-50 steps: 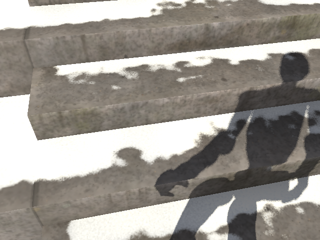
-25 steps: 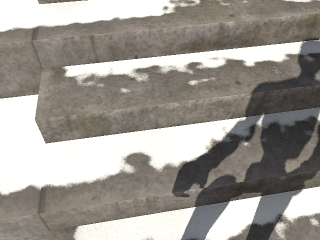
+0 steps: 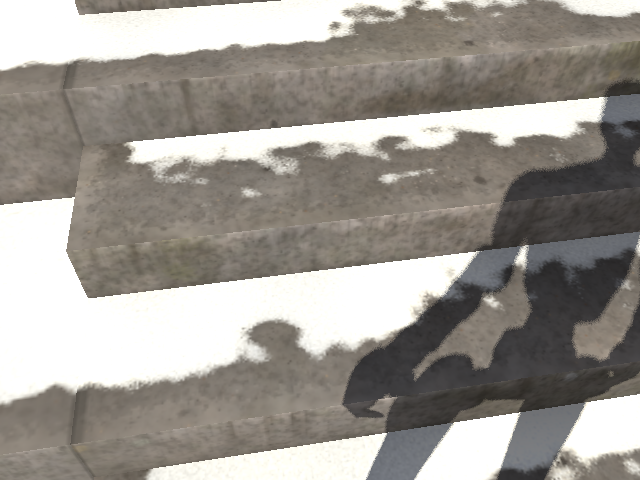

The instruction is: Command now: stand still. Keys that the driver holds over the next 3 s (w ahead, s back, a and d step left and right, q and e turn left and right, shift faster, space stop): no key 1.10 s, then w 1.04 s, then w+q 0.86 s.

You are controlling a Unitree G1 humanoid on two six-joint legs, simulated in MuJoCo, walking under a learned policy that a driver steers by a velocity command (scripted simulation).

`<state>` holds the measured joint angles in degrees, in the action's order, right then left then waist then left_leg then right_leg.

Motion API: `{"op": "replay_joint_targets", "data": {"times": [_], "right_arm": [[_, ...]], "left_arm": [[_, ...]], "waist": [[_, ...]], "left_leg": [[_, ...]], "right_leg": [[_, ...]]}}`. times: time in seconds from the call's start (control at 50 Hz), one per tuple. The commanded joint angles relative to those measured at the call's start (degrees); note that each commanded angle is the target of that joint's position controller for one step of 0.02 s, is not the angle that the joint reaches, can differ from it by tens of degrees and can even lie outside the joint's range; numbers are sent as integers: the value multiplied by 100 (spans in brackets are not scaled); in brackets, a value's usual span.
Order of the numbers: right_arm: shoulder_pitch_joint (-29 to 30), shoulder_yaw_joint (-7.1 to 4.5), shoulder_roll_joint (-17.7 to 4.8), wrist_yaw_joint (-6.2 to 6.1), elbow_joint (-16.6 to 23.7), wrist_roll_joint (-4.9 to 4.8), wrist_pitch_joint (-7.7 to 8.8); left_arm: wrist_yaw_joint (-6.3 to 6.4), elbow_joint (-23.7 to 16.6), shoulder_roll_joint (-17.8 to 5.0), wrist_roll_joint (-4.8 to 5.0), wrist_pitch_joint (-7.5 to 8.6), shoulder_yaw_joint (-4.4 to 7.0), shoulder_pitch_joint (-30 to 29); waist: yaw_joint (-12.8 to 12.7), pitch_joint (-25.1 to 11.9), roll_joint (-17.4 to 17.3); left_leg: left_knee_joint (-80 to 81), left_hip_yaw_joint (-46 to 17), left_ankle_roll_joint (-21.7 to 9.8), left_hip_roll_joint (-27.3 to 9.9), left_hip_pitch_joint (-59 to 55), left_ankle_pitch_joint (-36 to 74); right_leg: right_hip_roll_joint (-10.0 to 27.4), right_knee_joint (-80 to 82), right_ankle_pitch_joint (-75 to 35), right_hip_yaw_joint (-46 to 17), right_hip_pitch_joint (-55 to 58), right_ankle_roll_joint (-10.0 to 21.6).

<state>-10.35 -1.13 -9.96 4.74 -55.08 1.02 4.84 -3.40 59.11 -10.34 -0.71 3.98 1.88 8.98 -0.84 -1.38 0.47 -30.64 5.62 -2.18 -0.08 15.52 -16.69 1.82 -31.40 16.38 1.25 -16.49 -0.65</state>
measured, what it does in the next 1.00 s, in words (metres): stands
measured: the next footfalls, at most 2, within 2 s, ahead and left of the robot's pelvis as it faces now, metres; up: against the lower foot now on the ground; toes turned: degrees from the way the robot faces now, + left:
left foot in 1.72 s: +0.37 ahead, +0.09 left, +0.14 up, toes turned +5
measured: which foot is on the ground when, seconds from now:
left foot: down 0.00-1.00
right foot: down 0.00-1.00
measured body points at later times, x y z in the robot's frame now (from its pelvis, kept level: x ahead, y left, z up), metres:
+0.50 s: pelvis +0.01 +0.00 +0.00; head +0.02 +0.00 +0.45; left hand +0.08 +0.22 -0.15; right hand +0.09 -0.22 -0.15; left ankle -0.01 +0.09 -0.73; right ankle +0.00 -0.13 -0.73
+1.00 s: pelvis +0.02 -0.01 +0.00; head +0.02 +0.00 +0.45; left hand +0.07 +0.22 -0.16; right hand +0.07 -0.23 -0.15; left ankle -0.01 +0.09 -0.73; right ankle +0.00 -0.13 -0.73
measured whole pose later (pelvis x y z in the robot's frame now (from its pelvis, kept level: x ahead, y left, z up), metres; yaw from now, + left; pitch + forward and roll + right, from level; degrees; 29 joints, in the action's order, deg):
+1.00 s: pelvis +0.02 -0.01 +0.00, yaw +0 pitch +2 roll +0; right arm -14.7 -1.4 -9.8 3.9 -59.5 0.2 4.4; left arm -3.5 61.6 -9.7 -0.4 4.1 1.6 11.8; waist -0.5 -2.0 0.7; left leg -33.0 5.1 -1.6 -0.3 15.8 -19.2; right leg 2.0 -34.2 19.3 2.2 -16.9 -0.2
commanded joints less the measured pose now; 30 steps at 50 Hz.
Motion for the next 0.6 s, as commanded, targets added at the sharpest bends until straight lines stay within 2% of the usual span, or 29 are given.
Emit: {"op": "replay_joint_targets", "data": {"times": [0.02,0.06,0.6], "right_arm": [[79,-75,-439,-5,260,-30,85],[-40,-81,-455,-17,197,-68,86],[-433,-42,-299,-9,-124,-67,28]], "left_arm": [[12,-251,-488,18,78,81,-122],[12,-249,-536,29,77,102,-94],[-13,-6,-395,28,66,43,219]], "waist": [[-4,-216,-45],[0,-228,-38],[15,-88,-34]], "left_leg": [[440,-292,-217,-277,-377,1018],[392,-294,-232,-288,-400,1154],[301,-303,-227,-234,-311,1139]], "right_leg": [[95,494,-550,29,-321,295],[99,443,-626,50,-341,306],[126,283,-625,93,-401,326]]}}
Over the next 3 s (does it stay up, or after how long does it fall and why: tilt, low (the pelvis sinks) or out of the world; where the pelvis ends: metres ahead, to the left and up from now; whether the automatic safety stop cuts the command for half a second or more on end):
stays up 0.94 0.05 0.39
